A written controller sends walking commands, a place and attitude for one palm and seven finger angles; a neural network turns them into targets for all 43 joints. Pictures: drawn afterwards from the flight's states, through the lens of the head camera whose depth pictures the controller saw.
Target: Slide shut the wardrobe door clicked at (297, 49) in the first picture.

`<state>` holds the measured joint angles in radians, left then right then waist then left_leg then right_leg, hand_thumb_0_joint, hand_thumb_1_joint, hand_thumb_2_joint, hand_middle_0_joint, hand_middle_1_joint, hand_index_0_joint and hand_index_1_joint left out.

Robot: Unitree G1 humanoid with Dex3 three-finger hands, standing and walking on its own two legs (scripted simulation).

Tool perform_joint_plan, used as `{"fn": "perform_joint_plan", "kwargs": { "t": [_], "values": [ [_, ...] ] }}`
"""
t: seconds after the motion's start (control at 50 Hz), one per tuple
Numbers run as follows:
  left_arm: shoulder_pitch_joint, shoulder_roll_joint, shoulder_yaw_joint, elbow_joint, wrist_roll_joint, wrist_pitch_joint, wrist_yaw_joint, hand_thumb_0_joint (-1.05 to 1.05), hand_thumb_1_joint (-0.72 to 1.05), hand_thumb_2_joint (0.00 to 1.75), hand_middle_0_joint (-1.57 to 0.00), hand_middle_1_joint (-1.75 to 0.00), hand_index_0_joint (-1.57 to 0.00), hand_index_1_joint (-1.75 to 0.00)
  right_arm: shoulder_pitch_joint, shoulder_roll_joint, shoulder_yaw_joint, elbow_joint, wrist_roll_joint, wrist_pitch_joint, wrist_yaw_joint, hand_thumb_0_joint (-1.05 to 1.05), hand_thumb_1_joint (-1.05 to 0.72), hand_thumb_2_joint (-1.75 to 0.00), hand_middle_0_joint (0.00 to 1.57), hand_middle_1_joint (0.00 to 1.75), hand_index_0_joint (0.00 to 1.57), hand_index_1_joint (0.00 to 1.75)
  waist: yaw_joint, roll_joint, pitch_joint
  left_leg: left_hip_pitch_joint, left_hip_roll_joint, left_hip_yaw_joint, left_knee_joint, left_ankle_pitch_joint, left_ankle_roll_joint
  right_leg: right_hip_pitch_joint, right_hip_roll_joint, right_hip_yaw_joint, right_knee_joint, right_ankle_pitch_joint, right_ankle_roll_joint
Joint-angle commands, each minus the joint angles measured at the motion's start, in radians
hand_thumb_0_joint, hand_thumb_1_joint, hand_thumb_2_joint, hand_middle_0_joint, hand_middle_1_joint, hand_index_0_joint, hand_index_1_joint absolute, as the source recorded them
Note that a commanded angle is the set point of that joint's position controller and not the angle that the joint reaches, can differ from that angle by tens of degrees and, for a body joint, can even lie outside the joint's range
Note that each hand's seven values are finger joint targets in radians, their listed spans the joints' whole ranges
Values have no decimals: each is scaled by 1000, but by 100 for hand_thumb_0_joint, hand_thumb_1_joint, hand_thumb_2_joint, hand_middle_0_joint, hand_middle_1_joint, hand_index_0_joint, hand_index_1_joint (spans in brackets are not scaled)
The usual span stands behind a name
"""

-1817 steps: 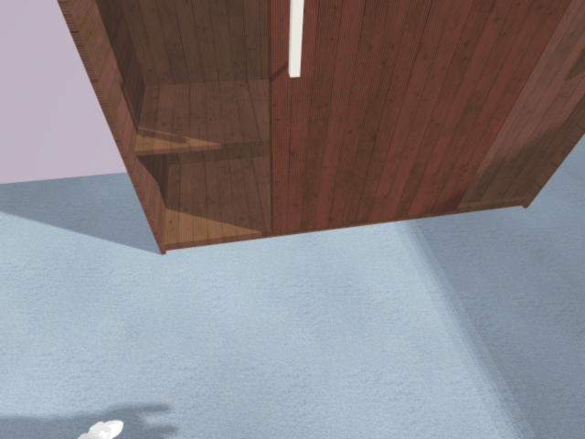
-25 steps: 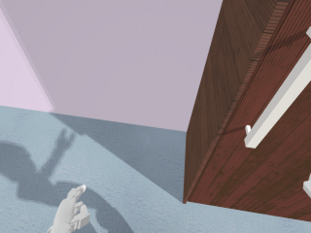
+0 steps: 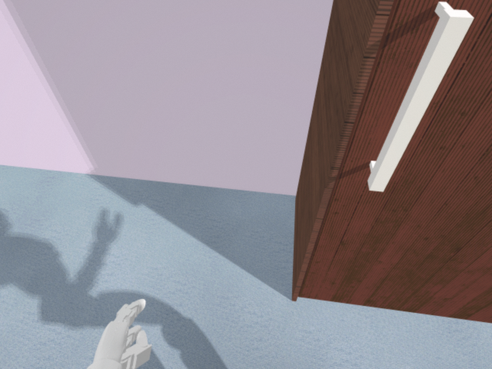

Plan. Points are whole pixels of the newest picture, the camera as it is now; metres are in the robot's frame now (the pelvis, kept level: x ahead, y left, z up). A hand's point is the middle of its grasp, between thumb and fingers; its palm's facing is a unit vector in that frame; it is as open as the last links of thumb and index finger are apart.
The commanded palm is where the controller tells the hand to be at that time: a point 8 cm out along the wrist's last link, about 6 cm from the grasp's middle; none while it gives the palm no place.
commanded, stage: step back with the hand held close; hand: right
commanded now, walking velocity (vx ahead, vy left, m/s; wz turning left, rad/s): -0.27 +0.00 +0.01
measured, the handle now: (403, 112) +0.48 -0.23 +0.19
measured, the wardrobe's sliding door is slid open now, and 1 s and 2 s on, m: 0.00 0.00 0.00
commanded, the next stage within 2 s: stop stepping back and stand still in 0.28 s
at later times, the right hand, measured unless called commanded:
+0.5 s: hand out of the picture +0.05 -0.26 +0.18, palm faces +0.39 +0.80 -0.45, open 7.4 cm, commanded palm +0.00 -0.31 +0.19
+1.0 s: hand out of the picture -0.03 -0.30 +0.18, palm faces +0.47 +0.80 -0.38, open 7.4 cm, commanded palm -0.08 -0.34 +0.19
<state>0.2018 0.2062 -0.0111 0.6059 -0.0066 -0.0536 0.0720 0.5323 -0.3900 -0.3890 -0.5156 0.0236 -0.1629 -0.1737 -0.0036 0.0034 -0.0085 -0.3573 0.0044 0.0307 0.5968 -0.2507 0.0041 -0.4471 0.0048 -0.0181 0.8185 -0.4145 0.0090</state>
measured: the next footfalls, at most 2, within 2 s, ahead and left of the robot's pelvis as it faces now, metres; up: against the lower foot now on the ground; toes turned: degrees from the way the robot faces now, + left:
right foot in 0.06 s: +0.05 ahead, -0.12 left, +0.00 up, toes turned -2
left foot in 0.40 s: -0.18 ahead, +0.06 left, +0.00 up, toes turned +2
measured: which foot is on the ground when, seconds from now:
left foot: down 0.00-0.08, up 0.10-0.38, down 0.40-1.00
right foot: up 0.00-0.04, down 0.06-0.42, up 0.44-0.60, down 0.62-1.00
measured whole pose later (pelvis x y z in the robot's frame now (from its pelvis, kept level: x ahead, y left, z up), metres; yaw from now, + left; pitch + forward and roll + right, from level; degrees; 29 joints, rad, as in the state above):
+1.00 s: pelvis -0.23 -0.04 +0.01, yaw +1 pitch -2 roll +1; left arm 0.27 0.19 -0.01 0.67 0.01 -0.08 0.06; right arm 0.51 -0.36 -0.37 -0.45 0.02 -0.15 -0.18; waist 0.00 0.00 -0.06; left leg -0.22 -0.01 0.06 0.53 -0.28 0.03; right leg -0.39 -0.02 -0.05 0.75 -0.40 0.00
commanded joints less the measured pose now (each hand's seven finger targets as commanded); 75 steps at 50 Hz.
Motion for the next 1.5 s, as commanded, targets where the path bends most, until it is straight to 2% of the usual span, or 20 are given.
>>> {"fn": "perform_joint_plan", "kwargs": {
  "t": [0.0, 0.06, 0.1, 0.16, 0.32, 0.38, 0.4, 0.46, 0.56, 0.62, 0.66, 0.8, 0.9, 1.0, 1.1, 1.2, 1.26, 1.34, 1.36, 1.48],
  "values": [
    [-73, 106, 30, -156, -2, -50, 30, 0, 90, 90, -20, -30, -20, -30, -39, -211, -171, -189, 0, -60, -37, 0, -90, -90, 20, 30, 20, 30, 10, 20, -95, 30, 198, -136, -123, 281, 62, 144, -47, 6, -296, 160, -6],
    [-91, 134, 46, -192, -9, -68, 42, 0, 90, 90, -20, -30, -20, -30, 24, -199, -183, -206, 14, -77, -32, 0, -90, -90, 20, 30, 20, 30, -20, -258, -124, 125, 1, -18, 114, -74, -24, -13, -271, 240, -503, 248, -100],
    [-79, 137, 56, -171, 18, -95, 34, 0, 90, 90, -20, -30, -20, -30, -62, -179, -165, -244, 6, -87, -27, 0, -90, -90, 20, 30, 20, 30, -6, -292, -74, 90, -33, -47, 365, -224, -24, -98, -334, 322, -583, 208, -157],
    [-57, 140, 69, -132, 9, -136, 17, 0, 90, 90, -20, -30, -20, -30, -73, -145, -118, -223, 10, -88, -21, 0, -90, -90, 20, 30, 20, 30, -13, -187, -135, -38, -30, -42, 312, -261, -30, 170, -300, 236, -490, 481, -147],
    [-113, 130, 54, -123, 9, -131, -8, 0, 90, 90, -20, -30, -20, -30, -67, -180, -128, -223, 39, -38, -11, 0, -90, -90, 20, 30, 20, 30, -17, -219, -170, 190, -50, 4, -176, -120, 0, 166, -227, 168, -570, 213, -69],
    [-117, 88, 45, -143, 6, -83, -12, 0, 90, 90, -20, -30, -20, -30, -55, -276, -191, -205, 38, -42, -11, 0, -90, -90, 20, 30, 20, 30, -11, 146, -136, -12, 285, -312, -406, -26, 129, 165, -21, -39, -127, 38, 44],
    [-89, 107, 59, -128, -7, -86, -10, 0, 90, 90, -20, -30, -20, -30, -31, -226, -147, -155, 35, -31, -8, 0, -90, -90, 20, 30, 20, 30, -25, 216, -131, -77, 348, -353, -388, -38, 192, 102, 17, 16, 121, -15, 40],
    [-102, 90, 24, -143, -8, -71, -3, 0, 90, 90, -20, -30, -20, -30, -24, -207, -148, -149, 27, -17, -16, 0, -90, -90, 20, 30, 20, 30, 12, 129, -100, 67, 268, -192, -255, 261, 148, -41, -32, 48, 133, 26, 19],
    [-75, 132, 51, -125, -5, -82, 21, 0, 90, 90, -20, -30, -20, -30, -119, -177, -106, -117, 3, -27, -27, 0, -90, -90, 20, 30, 20, 30, 17, 52, -54, 48, 182, -150, -259, -24, 67, 185, -38, -10, -332, 108, -23],
    [-71, 154, 60, -149, -15, -96, 29, 0, 90, 90, -20, -30, -20, -30, -68, -186, -119, -157, 8, -48, -29, 0, -90, -90, 20, 30, 20, 30, -2, -112, -70, 66, 59, -68, -152, -58, 12, 201, -157, 125, -453, 98, -61],
    [-74, 141, 42, -128, 6, -100, 33, 0, 90, 90, -20, -30, -20, -30, -101, -168, -106, -202, -5, -58, -29, 0, -90, -90, 20, 30, 20, 30, 16, -275, -7, 55, -15, 19, 23, -141, -18, 87, -231, 309, -654, -265, -79],
    [-59, 137, 55, -126, 9, -107, 17, 0, 90, 90, -20, -30, -20, -30, -105, -148, -83, -144, -18, -29, -28, 0, -90, -90, 20, 30, 20, 30, 14, -195, -21, 240, -15, 48, -150, -150, 25, -22, -161, 136, -554, -262, -56],
    [-55, 121, 60, -106, 10, -80, 3, 0, 90, 90, -20, -30, -20, -30, -87, -174, -114, -100, 3, -31, -25, 0, -90, -90, 20, 30, 20, 30, 9, 196, -10, 119, 300, -415, -397, -339, 204, -65, -38, -16, 14, -1, -11],
    [-64, 112, 39, -103, 10, -70, 10, 0, 90, 90, -20, -30, -20, -30, -147, -179, -112, -131, -4, -52, -30, 0, -90, -90, 20, 30, 20, 30, 21, 35, -6, 31, 190, -152, -242, -181, 119, 175, -52, -49, -275, 76, -26],
    [-94, 129, 39, -129, 9, -83, 20, 0, 90, 90, -20, -30, -20, -30, -131, -160, -115, -147, -14, -56, -21, 0, -90, -90, 20, 30, 20, 30, 6, -263, 60, 60, -13, -7, 158, -202, -4, -8, -296, 368, -686, -388, -135],
    [-70, 115, 41, -126, 1, -111, 7, 0, 90, 90, -20, -30, -20, -30, -114, -156, -107, -147, -15, -53, -19, 0, -90, -90, 20, 30, 20, 30, 0, -127, -12, 220, 15, 2, -157, -69, 7, 15, -175, 131, -538, -138, -63],
    [-63, 108, 48, -116, 2, -103, -2, 0, 90, 90, -20, -30, -20, -30, -81, -151, -106, -116, -4, -46, -12, 0, -90, -90, 20, 30, 20, 30, 10, 71, -32, 77, 132, -194, -316, -183, 69, 118, -76, 23, -309, 3, -24],
    [-77, 113, 47, -113, -3, -91, 0, 0, 90, 90, -20, -30, -20, -30, -99, -161, -115, -136, 8, -48, -15, 0, -90, -90, 20, 30, 20, 30, 15, 33, -68, 76, 155, -181, -270, 26, 71, 194, -81, 28, -284, 196, -23],
    [-101, 319, 113, 134, 23, -128, -91, 0, 90, 90, -20, -30, -20, -30, -112, -32, 270, 635, -78, 95, 131, 0, -90, -90, 20, 30, 20, 30, 54, -15, -62, 10, 176, -107, -65, 289, 63, 147, -133, 82, -140, 417, -38],
    [-111, 311, 72, 109, 33, 8, -83, 0, 90, 90, -20, -30, -20, -30, -244, -56, 296, 935, -54, 155, 166, 0, -90, -90, 20, 30, 20, 30, -21, 84, -37, 128, 60, -45, -40, -5, 17, 55, -186, 202, -403, 363, -101]
  ]
}}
